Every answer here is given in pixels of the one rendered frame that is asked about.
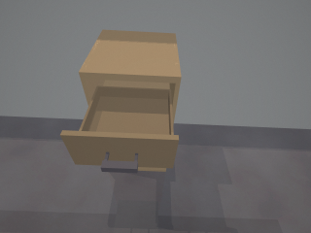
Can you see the cabinet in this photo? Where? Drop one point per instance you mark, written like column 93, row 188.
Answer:
column 136, row 59

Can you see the handle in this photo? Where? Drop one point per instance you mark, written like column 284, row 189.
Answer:
column 115, row 166

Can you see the drawer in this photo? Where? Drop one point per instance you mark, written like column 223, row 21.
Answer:
column 123, row 121

